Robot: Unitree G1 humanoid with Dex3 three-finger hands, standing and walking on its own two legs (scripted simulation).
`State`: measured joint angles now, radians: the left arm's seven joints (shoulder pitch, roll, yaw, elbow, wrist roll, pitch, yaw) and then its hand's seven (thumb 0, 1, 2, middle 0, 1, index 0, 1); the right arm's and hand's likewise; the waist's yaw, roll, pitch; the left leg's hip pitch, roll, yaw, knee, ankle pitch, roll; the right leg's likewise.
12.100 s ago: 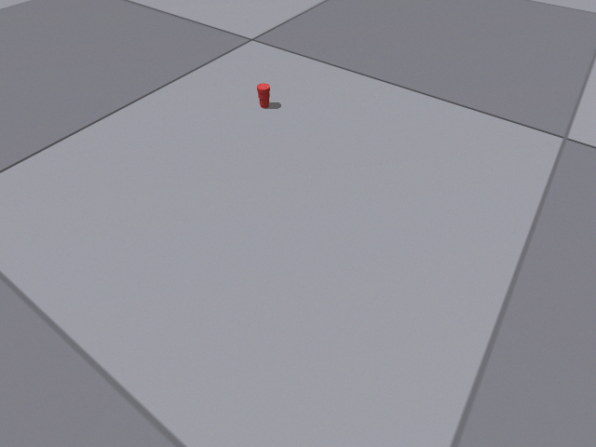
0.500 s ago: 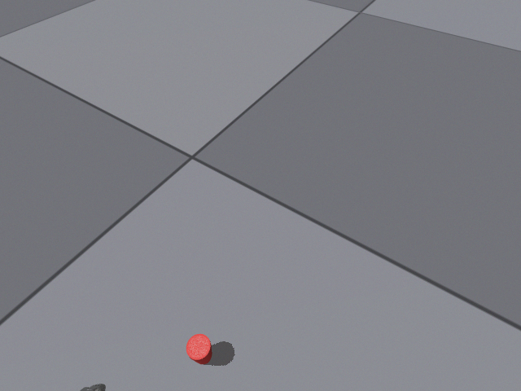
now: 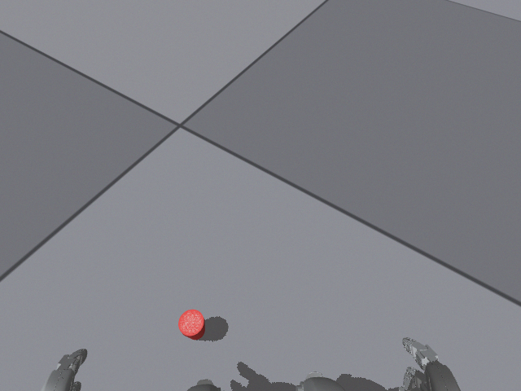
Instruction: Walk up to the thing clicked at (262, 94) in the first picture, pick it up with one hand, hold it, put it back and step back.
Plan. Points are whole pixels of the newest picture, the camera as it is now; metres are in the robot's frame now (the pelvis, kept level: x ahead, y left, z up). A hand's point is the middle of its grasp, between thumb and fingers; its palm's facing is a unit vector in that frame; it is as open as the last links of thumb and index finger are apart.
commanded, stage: go down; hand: left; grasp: from the side
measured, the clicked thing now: (194, 327) +0.37 +0.20 -0.66
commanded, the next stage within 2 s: none
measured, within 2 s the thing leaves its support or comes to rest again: neither
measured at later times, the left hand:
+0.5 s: hand (94, 384) +0.18 +0.29 -0.19, palm faces +0.07 -0.95 -0.31, open 17.1 cm
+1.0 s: hand (94, 346) +0.25 +0.34 -0.27, palm faces +0.10 -0.96 -0.25, open 16.8 cm
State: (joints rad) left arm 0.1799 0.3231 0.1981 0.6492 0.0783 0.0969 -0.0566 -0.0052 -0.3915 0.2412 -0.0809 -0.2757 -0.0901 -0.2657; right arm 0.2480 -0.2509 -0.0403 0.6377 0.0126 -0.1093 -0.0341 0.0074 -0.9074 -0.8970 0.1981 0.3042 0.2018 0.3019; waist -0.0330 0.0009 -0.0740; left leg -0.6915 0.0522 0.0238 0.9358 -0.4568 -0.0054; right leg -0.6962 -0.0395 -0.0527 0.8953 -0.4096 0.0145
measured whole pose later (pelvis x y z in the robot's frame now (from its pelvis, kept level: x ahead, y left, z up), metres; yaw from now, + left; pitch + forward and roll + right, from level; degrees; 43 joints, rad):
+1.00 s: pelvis -0.07 +0.00 -0.22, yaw -1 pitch +32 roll -4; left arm -0.28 0.61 0.57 0.87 -0.08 -0.37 -0.44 -0.01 -0.43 0.15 -0.05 -0.17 -0.06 -0.16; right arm 0.13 -0.30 0.02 0.65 -0.02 -0.17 -0.03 0.01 -0.89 -0.90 0.20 0.30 0.20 0.30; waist -0.05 -0.02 -0.16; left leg -1.75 0.05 -0.05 1.86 -0.67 0.00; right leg -1.73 -0.06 -0.07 1.79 -0.61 0.00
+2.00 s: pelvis -0.09 +0.00 -0.34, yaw -3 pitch +31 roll -6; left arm -0.52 0.82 0.75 1.02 -0.17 -0.41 -0.69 -0.02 -0.50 0.12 -0.03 -0.10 -0.03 -0.10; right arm 0.10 -0.36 0.09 0.69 -0.04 -0.19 -0.02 0.00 -0.92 -0.91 0.20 0.30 0.20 0.30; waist -0.08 -0.03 -0.10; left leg -2.11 0.04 -0.09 2.25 -0.69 0.01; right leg -2.07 -0.07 -0.07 2.15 -0.62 0.01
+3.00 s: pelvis -0.10 +0.01 -0.41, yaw -8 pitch +23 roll -11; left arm -0.62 0.88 0.76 1.33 -0.23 -0.76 -0.68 -0.02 -0.59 0.08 -0.06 -0.10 -0.04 -0.12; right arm -0.05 -0.39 0.28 0.64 -0.17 -0.17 0.04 0.00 -0.91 -0.91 0.20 0.31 0.20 0.30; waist -0.19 -0.17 0.12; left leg -2.23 0.04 -0.20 2.53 -0.71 0.01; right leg -2.15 -0.04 -0.15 2.35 -0.60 0.02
